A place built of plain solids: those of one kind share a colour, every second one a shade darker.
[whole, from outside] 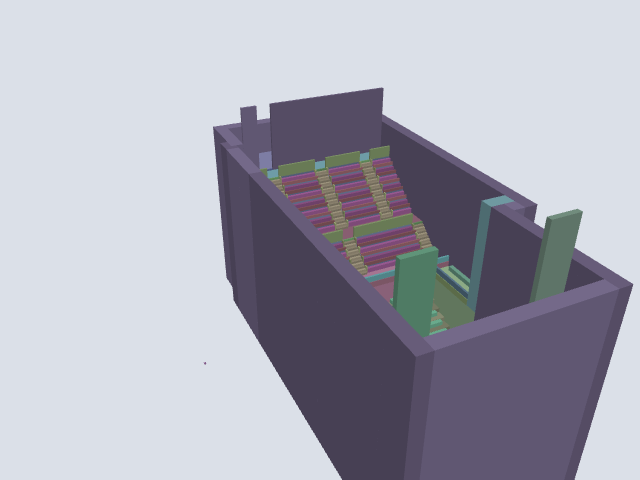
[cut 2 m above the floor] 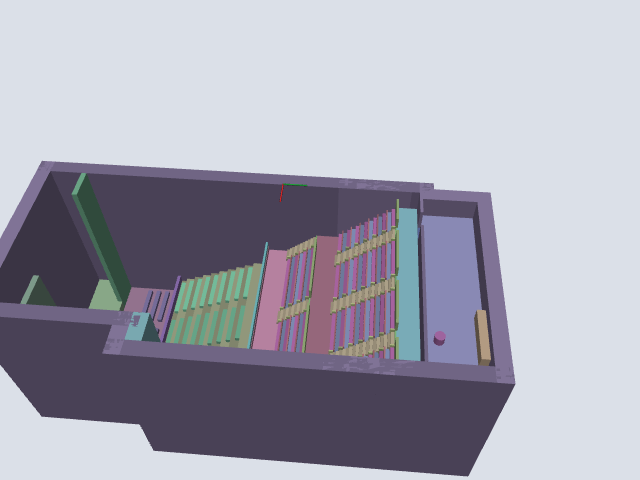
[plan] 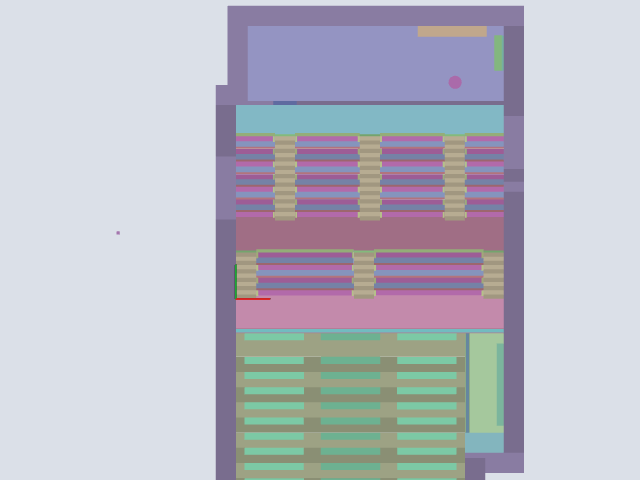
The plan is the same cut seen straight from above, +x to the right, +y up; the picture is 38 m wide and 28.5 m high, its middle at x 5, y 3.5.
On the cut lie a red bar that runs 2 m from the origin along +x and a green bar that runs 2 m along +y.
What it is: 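An old music hall's upper gallery; 11 rows of benches on tiers raked at 40 degrees, three risers of 208 mm to a row 0.75 m deep, in two banks with a cross gangway 1.70 m clear between them, a leaning rail along its front edge; 6 stepped aisles, 1.20 m broad, run down between the bench ends or along a side wall, the upper bank's to the cross gangway, the lower bank's to the front gangway, 1.75 m clear before the parapet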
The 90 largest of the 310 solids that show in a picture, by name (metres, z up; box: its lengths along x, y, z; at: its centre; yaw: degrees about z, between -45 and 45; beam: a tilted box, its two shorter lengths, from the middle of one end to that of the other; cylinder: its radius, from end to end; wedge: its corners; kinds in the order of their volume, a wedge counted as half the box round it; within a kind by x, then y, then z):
{
 "wall_plaster_1": {"box": [1.2, 5.6, 18.38], "at": [-0.59, -18.64, -5.99]},
 "wall_plaster_2": {"box": [1.2, 7.9, 18.38], "at": [-0.59, -14.29, -5.99]},
 "wall_plaster_3": {"box": [1.2, 3.3, 18.38], "at": [-0.59, -11.09, -5.99]},
 "wall_plaster_4": {"box": [1.2, 3.3, 18.38], "at": [-0.59, -10.19, -5.99]},
 "wall_plaster_5": {"box": [1.2, 3.3, 18.38], "at": [-0.59, -9.29, -5.99]},
 "wall_plaster_6": {"box": [1.2, 3.3, 18.38], "at": [-0.59, -8.39, -5.99]},
 "wall_plaster_7": {"box": [1.2, 3.3, 18.38], "at": [-0.59, -7.49, -5.99]},
 "wall_plaster_8": {"box": [1.2, 3.3, 18.38], "at": [-0.59, -6.59, -5.99]},
 "wall_plaster_9": {"box": [1.2, 3.3, 18.38], "at": [-0.59, -5.69, -5.99]},
 "wall_plaster_10": {"box": [1.2, 3.3, 18.38], "at": [-0.59, -4.79, -5.99]},
 "wall_plaster_11": {"box": [1.2, 3.3, 18.38], "at": [-0.59, -3.89, -5.99]},
 "wall_plaster_12": {"box": [1.2, 3.8, 18.38], "at": [-0.59, -2.74, -5.99]},
 "wall_plaster_13": {"box": [1.2, 7.32, 18.38], "at": [-0.59, 0.42, -5.99]},
 "wall_plaster_14": {"box": [1.2, 4.68, 18.38], "at": [-0.59, 4.02, -5.99]},
 "wall_plaster_15": {"box": [1.2, 3.15, 18.38], "at": [-0.59, 5.54, -5.99]},
 "wall_plaster_16": {"box": [1.2, 3.15, 18.38], "at": [-0.59, 6.29, -5.99]},
 "wall_plaster_17": {"box": [1.2, 3.15, 18.38], "at": [-0.59, 7.04, -5.99]},
 "wall_plaster_18": {"box": [1.2, 3.15, 18.38], "at": [-0.59, 7.79, -5.99]},
 "wall_plaster_19": {"box": [1.2, 3.15, 18.38], "at": [-0.59, 8.54, -5.99]},
 "wall_plaster_20": {"box": [1.2, 3.15, 18.38], "at": [-0.59, 9.29, -5.99]},
 "wall_plaster_21": {"box": [1.2, 4.25, 18.38], "at": [-0.59, 10.59, -5.99]},
 "wall_plaster_22": {"box": [1.9, 1.2, 18.38], "at": [-0.24, 12.11, -5.99]},
 "wall_plaster_23": {"box": [1.2, 5.9, 18.38], "at": [0.11, 14.46, -5.99]},
 "wall_plaster_24": {"box": [16.0, 1.2, 18.38], "at": [6.81, -20.84, -5.99]},
 "wall_plaster_25": {"box": [17.6, 1.2, 18.38], "at": [8.31, 16.81, -5.99]},
 "wall_plaster_26": {"box": [12.29, 0.25, 21.88], "at": [9.77, 11.64, -4.24]},
 "wall_plaster_27": {"box": [1.2, 5.6, 18.38], "at": [14.21, -18.64, -5.99]},
 "wall_plaster_28": {"box": [1.2, 7.9, 18.38], "at": [14.21, -14.29, -5.99]},
 "wall_plaster_29": {"box": [1.2, 3.3, 18.38], "at": [14.21, -11.09, -5.99]},
 "wall_plaster_30": {"box": [1.2, 3.3, 18.38], "at": [14.21, -10.19, -5.99]},
 "wall_plaster_31": {"box": [1.2, 1.8, 18.38], "at": [14.21, -10.04, -5.99]},
 "wall_plaster_32": {"box": [3.5, 1.2, 18.38], "at": [15.36, -9.74, -5.99]},
 "wall_plaster_33": {"box": [1.2, 14.42, 18.38], "at": [16.51, -3.13, -5.99]},
 "wall_plaster_34": {"box": [1.2, 4.68, 18.38], "at": [16.51, 4.02, -5.99]},
 "wall_plaster_35": {"box": [1.2, 3.15, 18.38], "at": [16.51, 5.54, -5.99]},
 "wall_plaster_36": {"box": [1.2, 3.15, 18.38], "at": [16.51, 6.29, -5.99]},
 "wall_plaster_37": {"box": [1.2, 3.15, 18.38], "at": [16.51, 7.04, -5.99]},
 "wall_plaster_38": {"box": [1.2, 3.15, 18.38], "at": [16.51, 7.79, -5.99]},
 "wall_plaster_39": {"box": [1.2, 3.15, 18.38], "at": [16.51, 8.54, -5.99]},
 "wall_plaster_40": {"box": [1.2, 3.15, 18.38], "at": [16.51, 9.29, -5.99]},
 "wall_plaster_41": {"box": [1.2, 8.95, 18.38], "at": [16.51, 12.94, -5.99]},
 "floor_bay_carpet_1": {"box": [15.2, 4.7, 15.18], "at": [8.31, 13.86, -7.59]},
 "floor_floorboards_1": {"box": [2.31, 0.75, 11.43], "at": [1.17, 5.54, -9.47]},
 "floor_floorboards_2": {"box": [2.31, 0.75, 12.05], "at": [1.17, 6.29, -9.15]},
 "floor_floorboards_3": {"box": [2.31, 0.75, 12.68], "at": [1.17, 7.04, -8.84]},
 "floor_floorboards_4": {"box": [2.31, 0.75, 13.3], "at": [1.17, 7.79, -8.53]},
 "floor_floorboards_5": {"box": [2.31, 0.75, 13.93], "at": [1.17, 8.54, -8.22]},
 "floor_floorboards_6": {"box": [2.31, 0.75, 14.55], "at": [1.17, 9.29, -7.9]},
 "floor_floorboards_7": {"box": [5.8, 0.75, 8.93], "at": [4.11, 0.89, -10.72]},
 "floor_floorboards_8": {"box": [5.8, 0.75, 9.55], "at": [4.11, 1.64, -10.4]},
 "floor_floorboards_9": {"box": [5.8, 0.75, 10.18], "at": [4.11, 2.39, -10.09]},
 "floor_floorboards_10": {"box": [3.84, 0.75, 11.43], "at": [5.44, 5.54, -9.47]},
 "floor_floorboards_11": {"box": [3.84, 0.75, 12.05], "at": [5.44, 6.29, -9.15]},
 "floor_floorboards_12": {"box": [3.84, 0.75, 12.68], "at": [5.44, 7.04, -8.84]},
 "floor_floorboards_13": {"box": [3.84, 0.75, 13.3], "at": [5.44, 7.79, -8.53]},
 "floor_floorboards_14": {"box": [3.84, 0.75, 13.93], "at": [5.44, 8.54, -8.22]},
 "floor_floorboards_15": {"box": [3.84, 0.75, 14.55], "at": [5.44, 9.29, -7.9]},
 "floor_floorboards_16": {"box": [3.84, 0.75, 11.43], "at": [10.48, 5.54, -9.47]},
 "floor_floorboards_17": {"box": [3.84, 0.75, 12.05], "at": [10.48, 6.29, -9.15]},
 "floor_floorboards_18": {"box": [3.84, 0.75, 12.68], "at": [10.48, 7.04, -8.84]},
 "floor_floorboards_19": {"box": [3.84, 0.75, 13.3], "at": [10.48, 7.79, -8.53]},
 "floor_floorboards_20": {"box": [3.84, 0.75, 13.93], "at": [10.48, 8.54, -8.22]},
 "floor_floorboards_21": {"box": [3.84, 0.75, 14.55], "at": [10.48, 9.29, -7.9]},
 "floor_floorboards_22": {"box": [6.5, 0.75, 8.93], "at": [11.46, 0.89, -10.72]},
 "floor_floorboards_23": {"box": [6.5, 0.75, 9.55], "at": [11.46, 1.64, -10.4]},
 "floor_floorboards_24": {"box": [6.5, 0.75, 10.18], "at": [11.46, 2.39, -10.09]},
 "floor_floorboards_25": {"box": [2.31, 0.75, 12.05], "at": [14.76, 6.29, -9.15]},
 "floor_floorboards_26": {"box": [2.31, 0.75, 12.68], "at": [14.76, 7.04, -8.84]},
 "floor_floorboards_27": {"box": [2.31, 0.75, 13.3], "at": [14.76, 7.79, -8.53]},
 "floor_floorboards_28": {"box": [2.31, 0.75, 13.93], "at": [14.76, 8.54, -8.22]},
 "floor_floorboards_29": {"box": [2.31, 0.75, 14.55], "at": [14.76, 9.29, -7.9]},
 "floor_circ_carpet_1": {"box": [13.6, 0.9, 2.22], "at": [6.81, -11.09, -14.07]},
 "floor_circ_carpet_2": {"box": [13.6, 0.9, 2.64], "at": [6.81, -10.19, -13.86]},
 "floor_circ_carpet_3": {"box": [13.6, 0.9, 3.06], "at": [6.81, -9.29, -13.65]},
 "floor_circ_carpet_4": {"box": [13.6, 0.9, 3.48], "at": [6.81, -8.39, -13.44]},
 "floor_circ_carpet_5": {"box": [13.6, 0.9, 3.9], "at": [6.81, -7.49, -13.23]},
 "floor_circ_carpet_6": {"box": [13.6, 0.9, 4.32], "at": [6.81, -6.59, -13.02]},
 "floor_circ_carpet_7": {"box": [13.6, 0.9, 4.74], "at": [6.81, -5.69, -12.81]},
 "floor_circ_carpet_8": {"box": [13.6, 0.9, 5.16], "at": [6.81, -4.79, -12.6]},
 "floor_circ_carpet_9": {"box": [13.6, 0.9, 5.58], "at": [6.81, -3.89, -12.39]},
 "floor_circ_carpet_10": {"box": [13.6, 1.4, 6.0], "at": [6.81, -2.74, -12.18]},
 "floor_rear_carpet_1": {"box": [15.9, 1.73, 15.18], "at": [7.96, 10.65, -7.59]},
 "floor_mid0a_carpet_1": {"box": [15.9, 2.28, 10.8], "at": [7.96, 4.02, -9.78]},
 "floor_hall0a_carpet_1": {"box": [15.9, 2.55, 8.3], "at": [7.96, -0.76, -11.03]},
 "floor_slipe_carpet_1": {"box": [2.3, 7.1, 8.3], "at": [14.76, -5.59, -11.03]},
 "floor_stage_floorboards_1": {"box": [13.6, 3.2, 1.45], "at": [6.81, -18.64, -14.46]},
 "wall_slipende_plaster_1": {"box": [2.3, 1.2, 18.38], "at": [14.76, -8.54, -5.99]},
 "floor_stalls_carpet_1": {"box": [13.6, 5.5, 0.4], "at": [6.81, -14.29, -14.98]},
 "wall_prose_plaster_1": {"box": [2.58, 0.45, 21.88], "at": [12.32, -17.26, -4.24]},
 "wall_prosw_plaster_1": {"box": [2.58, 0.45, 21.88], "at": [1.3, -17.26, -4.24]}
}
